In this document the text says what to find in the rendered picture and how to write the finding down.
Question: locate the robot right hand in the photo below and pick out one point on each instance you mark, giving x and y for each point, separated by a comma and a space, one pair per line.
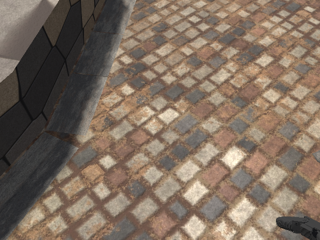
306, 226

